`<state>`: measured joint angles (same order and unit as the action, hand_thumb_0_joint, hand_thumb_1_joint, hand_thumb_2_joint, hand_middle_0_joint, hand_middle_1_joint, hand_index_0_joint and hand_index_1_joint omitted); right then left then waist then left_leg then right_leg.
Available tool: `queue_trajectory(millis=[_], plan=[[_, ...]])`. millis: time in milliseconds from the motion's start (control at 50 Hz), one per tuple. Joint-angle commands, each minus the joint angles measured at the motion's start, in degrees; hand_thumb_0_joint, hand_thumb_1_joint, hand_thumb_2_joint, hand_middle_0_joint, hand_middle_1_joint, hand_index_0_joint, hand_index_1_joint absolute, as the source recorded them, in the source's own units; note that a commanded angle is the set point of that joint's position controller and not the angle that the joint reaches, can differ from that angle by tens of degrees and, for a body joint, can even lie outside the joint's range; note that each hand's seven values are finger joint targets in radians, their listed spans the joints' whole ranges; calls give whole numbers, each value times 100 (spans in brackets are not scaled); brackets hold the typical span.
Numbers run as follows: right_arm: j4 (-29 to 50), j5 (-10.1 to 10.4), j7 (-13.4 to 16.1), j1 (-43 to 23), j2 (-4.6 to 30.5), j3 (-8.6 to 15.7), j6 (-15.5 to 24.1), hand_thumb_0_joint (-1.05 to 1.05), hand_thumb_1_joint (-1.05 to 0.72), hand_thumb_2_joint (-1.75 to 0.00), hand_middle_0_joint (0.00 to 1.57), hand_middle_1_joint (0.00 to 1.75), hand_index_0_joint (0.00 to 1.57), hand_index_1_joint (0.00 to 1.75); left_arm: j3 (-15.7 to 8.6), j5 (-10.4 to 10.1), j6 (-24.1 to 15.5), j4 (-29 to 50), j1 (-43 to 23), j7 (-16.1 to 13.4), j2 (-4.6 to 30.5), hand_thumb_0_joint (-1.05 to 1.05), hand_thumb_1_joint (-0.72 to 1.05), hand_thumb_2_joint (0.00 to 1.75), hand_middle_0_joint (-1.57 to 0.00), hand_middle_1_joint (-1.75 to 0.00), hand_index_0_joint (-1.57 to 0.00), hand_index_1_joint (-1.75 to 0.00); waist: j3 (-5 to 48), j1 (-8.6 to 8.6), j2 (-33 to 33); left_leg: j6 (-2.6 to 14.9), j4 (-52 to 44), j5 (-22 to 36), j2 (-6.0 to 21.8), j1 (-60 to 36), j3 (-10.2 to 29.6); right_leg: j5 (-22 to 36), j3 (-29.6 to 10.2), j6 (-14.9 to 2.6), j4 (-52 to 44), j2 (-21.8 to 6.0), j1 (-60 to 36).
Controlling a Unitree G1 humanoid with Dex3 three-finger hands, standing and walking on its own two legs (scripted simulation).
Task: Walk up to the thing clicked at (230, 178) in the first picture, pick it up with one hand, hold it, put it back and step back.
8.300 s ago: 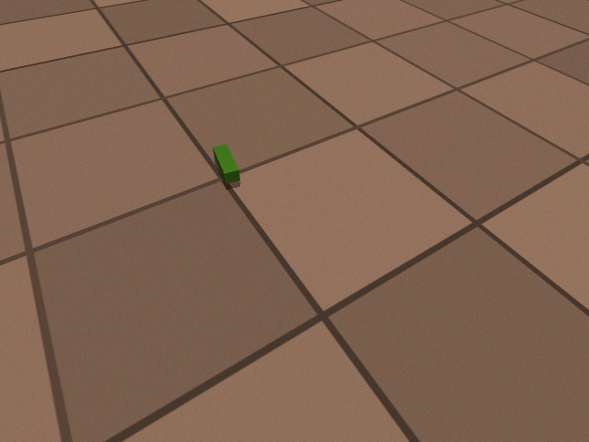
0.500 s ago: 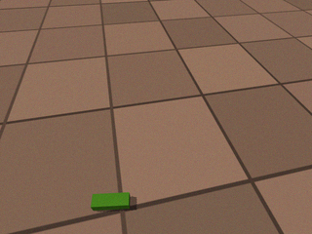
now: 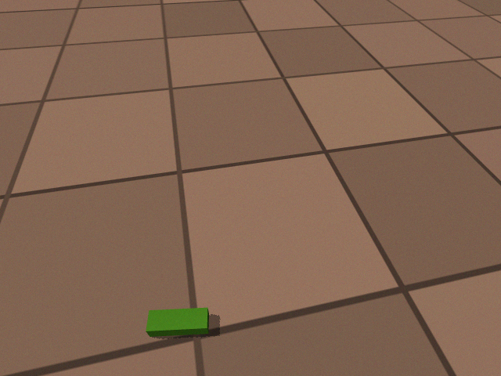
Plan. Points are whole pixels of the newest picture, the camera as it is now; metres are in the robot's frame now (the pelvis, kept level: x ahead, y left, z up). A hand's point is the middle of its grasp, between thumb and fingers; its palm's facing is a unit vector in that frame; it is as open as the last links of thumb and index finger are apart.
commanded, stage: stand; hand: left
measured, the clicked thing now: (178, 322) +0.44 +0.26 -0.75
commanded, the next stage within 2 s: walk up in 0.12 s
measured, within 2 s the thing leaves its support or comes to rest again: neither
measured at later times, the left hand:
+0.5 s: hand out of the picture +0.08 +0.24 -0.16, palm faces +0.02 -0.94 -0.33, open 7.4 cm
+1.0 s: hand out of the picture +0.12 +0.24 -0.16, palm faces +0.02 -0.94 -0.34, open 7.4 cm
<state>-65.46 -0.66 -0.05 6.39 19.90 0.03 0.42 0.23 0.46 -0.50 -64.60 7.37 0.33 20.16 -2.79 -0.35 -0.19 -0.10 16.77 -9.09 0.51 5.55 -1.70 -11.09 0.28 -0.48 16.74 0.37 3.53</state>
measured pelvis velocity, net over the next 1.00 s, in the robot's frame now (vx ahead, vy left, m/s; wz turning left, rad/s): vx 0.03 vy -0.02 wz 0.00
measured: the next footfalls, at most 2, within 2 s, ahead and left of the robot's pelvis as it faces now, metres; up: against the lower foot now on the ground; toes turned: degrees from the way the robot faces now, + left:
none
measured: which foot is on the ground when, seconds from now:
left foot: down 0.00-1.00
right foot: down 0.00-1.00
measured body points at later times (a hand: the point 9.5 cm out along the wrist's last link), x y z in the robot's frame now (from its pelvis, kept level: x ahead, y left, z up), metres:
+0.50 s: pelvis +0.03 -0.02 -0.01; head +0.04 -0.01 +0.44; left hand +0.08 +0.29 -0.14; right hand +0.09 -0.33 -0.13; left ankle +0.00 +0.12 -0.75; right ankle -0.02 -0.11 -0.75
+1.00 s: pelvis +0.03 -0.02 -0.01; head +0.04 -0.01 +0.43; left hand +0.12 +0.29 -0.14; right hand +0.10 -0.33 -0.13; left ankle +0.00 +0.12 -0.75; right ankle -0.02 -0.11 -0.75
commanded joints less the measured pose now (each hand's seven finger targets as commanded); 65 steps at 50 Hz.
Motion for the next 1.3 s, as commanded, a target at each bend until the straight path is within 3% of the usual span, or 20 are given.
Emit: queue_trajectory(millis=[0, 80, 100, 200, 320, 480, 700, 800, 840, 940, 980, 1020, 1060, 1080, 1140, 1180, 1200, 1240, 1260, 1280], plan=[[345, 8, 61, -227, 1228, 192, 133, 0, -90, -90, 20, 30, 20, 30, -235, -2, -134, 354, -224, -109, 1221, 0, 90, 90, -20, -30, -20, -30, 360, 10, 57, 129, -162, 780, 761, -180, 631, 900, -593, -109, -275, -824, 162], [339, 21, 62, -237, 1227, 183, 150, 0, -90, -90, 20, 30, 20, 30, -231, -2, -134, 344, -191, -103, 1217, 0, 90, 90, -20, -30, -20, -30, 327, 28, 65, 118, -200, 867, 776, -222, 658, 873, -565, -99, -242, -796, 209], [410, -20, 89, -10, 1343, 303, 212, 0, -90, -90, 20, 30, 20, 30, -457, 74, -72, 434, -147, -35, 1310, 0, 90, 90, -20, -30, -20, -30, 529, 24, -198, 240, -117, 479, 725, -267, 667, 300, -383, -139, -97, -529, 150], [491, -84, 138, 38, 1413, 366, 263, 0, -90, -90, 20, 30, 20, 30, -487, 98, 37, 515, -129, 48, 1118, 0, 90, 90, -20, -30, -20, -30, 6, 52, 276, 455, -429, -768, 994, 234, 1131, -444, -382, -182, 194, -422, 593], [751, -47, 157, 56, 1243, 360, 287, 0, -90, -90, 20, 30, 20, 30, -585, 96, -29, 618, 26, 40, 1283, 0, 90, 90, -20, -30, -20, -30, 182, 72, 36, 254, 411, 818, 575, 247, 530, 969, -653, -294, 41, -675, 130], [913, -27, 197, 281, 1259, 407, 231, 0, -90, -90, 20, 30, 20, 30, -613, 48, 8, 870, 69, -14, 1266, 0, 90, 90, -20, -30, -20, -30, 573, 48, -189, 340, 839, 1547, 618, -75, 399, 1800, -510, -321, 447, -676, 9], [1077, -3, 221, 273, 1311, 447, 174, 0, -90, -90, 20, 30, 20, 30, -671, 46, 42, 1037, -6, -39, 1345, 0, 90, 90, -20, -30, -20, -30, 366, 45, -89, 429, 1122, 1547, 654, 64, 437, 1969, -496, -258, 730, -662, 130], [1130, 0, 213, 253, 1266, 432, 183, 0, -90, -90, 20, 30, 20, 30, -663, 58, 45, 1164, -157, -19, 1351, 0, 90, 90, -20, -30, -20, -30, 309, 8, -70, 353, 1094, 1266, 519, 95, 333, 1655, -584, -407, 648, -729, 220], [1082, -17, 220, 427, 1363, 454, 215, 0, -90, -90, 20, 30, 20, 30, -651, 59, 53, 1235, -311, -4, 1305, 0, 90, 90, -20, -30, -20, -30, 366, -78, 95, 484, 845, 1611, 751, -130, 636, 1557, -440, -336, 915, -589, 381], [1194, 9, 229, 280, 1589, 497, 234, 0, -90, -90, 20, 30, 20, 30, -629, 48, 56, 1165, -138, 21, 1158, 0, 90, 90, -20, -30, -20, -30, 324, 63, 481, 994, 660, 1632, 1368, -135, 1340, 657, -296, -84, 1296, -362, 575], [1272, 33, 221, 111, 1485, 466, 217, 0, -90, -90, 20, 30, 20, 30, -654, 79, 18, 1109, 69, 26, 1263, 0, 90, 90, -20, -30, -20, -30, 355, 180, 259, 758, 982, 1245, 1059, 367, 1009, 1085, -594, -176, 871, -590, 57], [1362, 59, 216, -109, 1252, 404, 192, 0, -90, -90, 20, 30, 20, 30, -719, 70, -11, 1071, 244, 10, 1494, 0, 90, 90, -20, -30, -20, -30, 314, 303, -251, 271, 1806, 584, 243, 1036, 150, 1804, -1081, -491, 359, -1021, -523], [1391, 22, 229, -83, 1067, 329, 129, 0, -90, -90, 20, 30, 20, 30, -707, 136, -31, 1191, 248, -11, 1530, 0, 90, 90, -20, -30, -20, -30, 83, 345, -665, 156, 2500, -2143, -98, 1639, 6, 2312, -1662, -1231, 179, -1707, -602], [1378, 1, 224, 3, 1112, 326, 129, 0, -90, -90, 20, 30, 20, 30, -708, 148, -38, 1228, 248, -9, 1491, 0, 90, 90, -20, -30, -20, -30, -7, 347, -664, 173, 2706, -2613, -35, 1696, 190, 2322, -1669, -1362, 159, -1794, -438], [1309, 20, 172, 299, 1149, 353, 178, 0, -90, -90, 20, 30, 20, 30, -646, 159, -33, 1397, -110, -25, 1394, 0, 90, 90, -20, -30, -20, -30, -191, 132, -844, 200, 2287, -2170, 156, 1448, 323, 2288, -1229, -1226, 253, -1555, -90], [1161, 8, 164, 548, 1119, 373, 227, 0, -90, -90, 20, 30, 20, 30, -584, 106, -17, 1431, -288, -31, 1305, 0, 90, 90, -20, -30, -20, -30, 36, -73, -732, 195, 1032, -764, 124, 748, 191, 2490, -666, -789, 696, -1104, 27], [1051, -29, 175, 852, 1178, 426, 257, 0, -90, -90, 20, 30, 20, 30, -578, 61, 12, 1486, -506, -12, 1318, 0, 90, 90, -20, -30, -20, -30, 222, -268, -615, 182, 346, 445, 197, 79, 241, 2087, -453, -544, 959, -956, 379], [987, -108, 249, 1046, 1682, 586, 296, 0, -90, -90, 20, 30, 20, 30, -536, -97, 68, 1593, -554, 15, 1027, 0, 90, 90, -20, -30, -20, -30, 556, -289, 423, 783, -67, 1766, 1331, -843, 1918, 502, -35, -12, 2248, -84, 1328], [1108, -110, 260, 887, 1786, 606, 325, 0, -90, -90, 20, 30, 20, 30, -543, -88, 126, 1557, -273, 22, 1036, 0, 90, 90, -20, -30, -20, -30, 540, -153, 711, 1248, -242, 1012, 1825, -720, 2530, -1857, -134, -37, 2683, 74, 1597], [1154, -83, 243, 681, 1915, 649, 333, 0, -90, -90, 20, 30, 20, 30, -623, -29, 201, 1388, 85, 15, 1229, 0, 90, 90, -20, -30, -20, -30, 387, -70, 631, 1591, -224, -66, 2092, 66, 2648, -2432, -428, -73, 3127, -164, 1192]])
